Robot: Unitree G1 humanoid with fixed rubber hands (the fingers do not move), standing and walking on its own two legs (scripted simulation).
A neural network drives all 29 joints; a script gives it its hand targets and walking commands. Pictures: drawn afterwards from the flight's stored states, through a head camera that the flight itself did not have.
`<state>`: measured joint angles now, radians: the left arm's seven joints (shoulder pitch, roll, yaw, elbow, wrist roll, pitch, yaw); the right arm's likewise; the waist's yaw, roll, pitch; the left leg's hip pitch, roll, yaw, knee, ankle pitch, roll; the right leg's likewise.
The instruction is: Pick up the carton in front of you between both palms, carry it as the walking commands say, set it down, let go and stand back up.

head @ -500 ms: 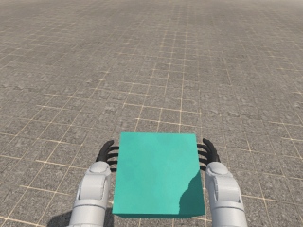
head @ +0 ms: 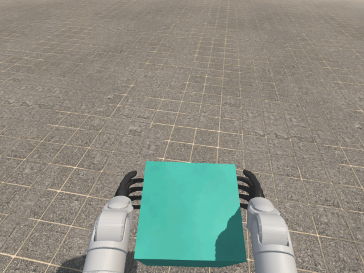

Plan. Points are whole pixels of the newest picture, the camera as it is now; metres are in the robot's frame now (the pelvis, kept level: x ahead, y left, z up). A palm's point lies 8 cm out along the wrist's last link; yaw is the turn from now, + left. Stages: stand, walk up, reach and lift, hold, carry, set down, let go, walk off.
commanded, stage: carry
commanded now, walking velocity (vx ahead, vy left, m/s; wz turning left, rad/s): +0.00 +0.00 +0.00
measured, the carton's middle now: (187, 219) +0.30 +0.00 -0.06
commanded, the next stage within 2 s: hold in 0.40 s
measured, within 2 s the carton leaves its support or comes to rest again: neither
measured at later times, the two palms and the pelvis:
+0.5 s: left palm (115, 208) +0.27 +0.16 +0.03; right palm (250, 206) +0.28 -0.14 +0.04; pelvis -0.01 +0.01 +0.01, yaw +3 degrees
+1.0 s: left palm (115, 215) +0.25 +0.15 +0.05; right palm (249, 190) +0.31 -0.14 +0.05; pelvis +0.00 -0.05 +0.01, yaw +13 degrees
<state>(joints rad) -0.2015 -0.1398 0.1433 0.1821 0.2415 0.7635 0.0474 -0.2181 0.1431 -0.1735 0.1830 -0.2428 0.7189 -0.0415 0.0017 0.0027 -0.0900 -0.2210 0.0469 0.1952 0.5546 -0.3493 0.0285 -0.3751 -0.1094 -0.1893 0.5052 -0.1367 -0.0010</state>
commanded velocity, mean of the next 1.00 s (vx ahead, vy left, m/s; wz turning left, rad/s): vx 0.00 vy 0.00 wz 0.00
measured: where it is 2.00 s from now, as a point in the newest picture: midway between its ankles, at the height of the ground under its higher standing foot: outside the picture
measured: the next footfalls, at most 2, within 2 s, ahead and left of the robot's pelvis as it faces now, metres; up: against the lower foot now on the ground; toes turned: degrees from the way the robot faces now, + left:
none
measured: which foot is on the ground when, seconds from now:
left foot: down 0.00-1.00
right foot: down 0.00-1.00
